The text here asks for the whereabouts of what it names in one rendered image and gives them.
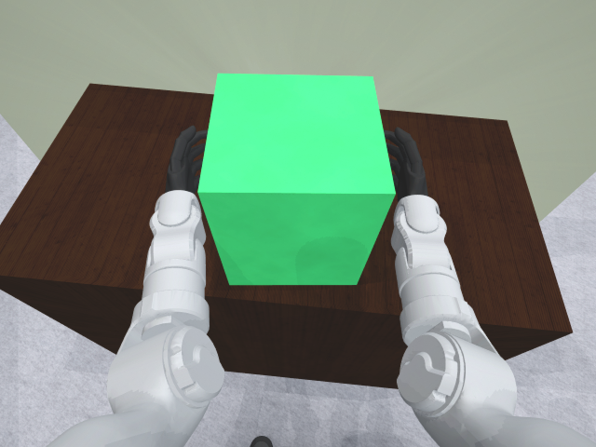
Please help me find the right robot upper arm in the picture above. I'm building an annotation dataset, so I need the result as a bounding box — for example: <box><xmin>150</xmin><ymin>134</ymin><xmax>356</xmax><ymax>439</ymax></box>
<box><xmin>397</xmin><ymin>332</ymin><xmax>596</xmax><ymax>447</ymax></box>

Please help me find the robot right hand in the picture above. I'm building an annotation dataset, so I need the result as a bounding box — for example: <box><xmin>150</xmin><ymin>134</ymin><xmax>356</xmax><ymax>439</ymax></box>
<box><xmin>384</xmin><ymin>128</ymin><xmax>428</xmax><ymax>203</ymax></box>

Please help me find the robot left hand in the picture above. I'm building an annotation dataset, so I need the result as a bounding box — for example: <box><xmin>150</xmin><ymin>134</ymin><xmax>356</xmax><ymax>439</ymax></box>
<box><xmin>165</xmin><ymin>126</ymin><xmax>208</xmax><ymax>194</ymax></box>

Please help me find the carton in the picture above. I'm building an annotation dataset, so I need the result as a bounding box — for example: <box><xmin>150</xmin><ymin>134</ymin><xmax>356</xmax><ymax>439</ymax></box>
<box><xmin>197</xmin><ymin>74</ymin><xmax>396</xmax><ymax>285</ymax></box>

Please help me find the pedestal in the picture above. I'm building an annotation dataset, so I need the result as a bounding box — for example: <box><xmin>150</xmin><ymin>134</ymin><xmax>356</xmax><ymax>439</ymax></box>
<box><xmin>0</xmin><ymin>83</ymin><xmax>573</xmax><ymax>389</ymax></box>

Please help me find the left robot upper arm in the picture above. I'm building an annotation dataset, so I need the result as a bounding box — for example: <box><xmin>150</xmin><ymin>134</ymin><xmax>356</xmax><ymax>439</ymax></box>
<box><xmin>46</xmin><ymin>325</ymin><xmax>224</xmax><ymax>447</ymax></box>

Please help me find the robot right forearm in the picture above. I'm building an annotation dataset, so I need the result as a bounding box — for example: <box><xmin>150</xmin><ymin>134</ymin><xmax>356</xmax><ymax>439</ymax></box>
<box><xmin>391</xmin><ymin>195</ymin><xmax>500</xmax><ymax>356</ymax></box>

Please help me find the robot left forearm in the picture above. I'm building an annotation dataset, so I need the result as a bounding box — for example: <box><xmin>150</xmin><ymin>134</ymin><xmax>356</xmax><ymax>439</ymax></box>
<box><xmin>107</xmin><ymin>190</ymin><xmax>210</xmax><ymax>409</ymax></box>

